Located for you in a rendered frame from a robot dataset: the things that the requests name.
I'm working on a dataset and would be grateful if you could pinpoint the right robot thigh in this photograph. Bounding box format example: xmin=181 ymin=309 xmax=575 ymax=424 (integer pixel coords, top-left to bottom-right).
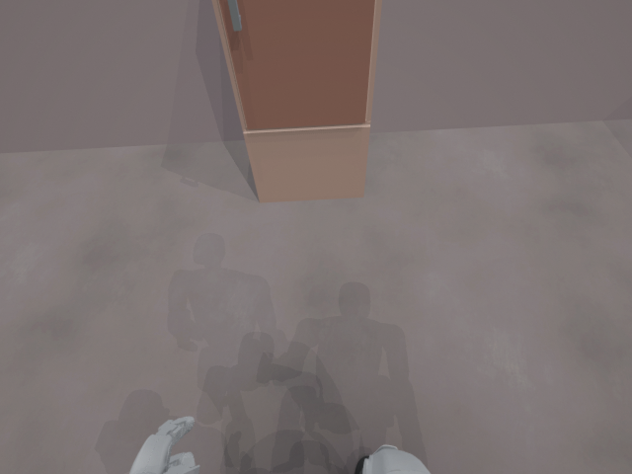
xmin=362 ymin=448 xmax=431 ymax=474

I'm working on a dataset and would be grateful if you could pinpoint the robot right shin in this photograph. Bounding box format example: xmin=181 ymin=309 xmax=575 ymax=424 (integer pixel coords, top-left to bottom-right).
xmin=372 ymin=445 xmax=398 ymax=455

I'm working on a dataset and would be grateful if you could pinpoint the left robot hand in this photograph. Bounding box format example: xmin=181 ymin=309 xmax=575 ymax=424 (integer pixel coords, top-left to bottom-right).
xmin=129 ymin=417 xmax=199 ymax=474

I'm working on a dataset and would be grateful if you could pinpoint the cupboard door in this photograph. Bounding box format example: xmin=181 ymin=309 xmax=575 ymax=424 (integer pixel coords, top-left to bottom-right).
xmin=219 ymin=0 xmax=375 ymax=129

